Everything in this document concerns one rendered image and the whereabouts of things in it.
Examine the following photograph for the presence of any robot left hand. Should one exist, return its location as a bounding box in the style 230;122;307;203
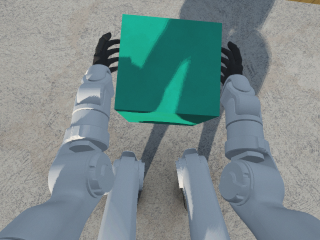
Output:
92;32;120;73

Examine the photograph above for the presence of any right robot forearm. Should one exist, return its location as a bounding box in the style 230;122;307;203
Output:
220;74;280;174

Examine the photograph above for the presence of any left robot forearm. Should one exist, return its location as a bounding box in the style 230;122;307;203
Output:
48;64;115;187

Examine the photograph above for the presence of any right robot upper arm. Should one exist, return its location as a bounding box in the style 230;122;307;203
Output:
218;159;320;240

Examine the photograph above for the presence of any robot right hand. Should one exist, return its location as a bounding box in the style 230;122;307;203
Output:
220;41;244;86

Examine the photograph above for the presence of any robot left shin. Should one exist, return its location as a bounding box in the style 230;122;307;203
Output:
112;151;138;171

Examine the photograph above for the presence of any carton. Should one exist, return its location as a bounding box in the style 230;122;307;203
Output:
114;14;222;126

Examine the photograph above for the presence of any left robot upper arm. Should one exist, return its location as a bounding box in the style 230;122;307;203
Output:
0;150;115;240

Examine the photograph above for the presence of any right robot thigh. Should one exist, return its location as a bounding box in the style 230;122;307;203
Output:
175;153;231;240

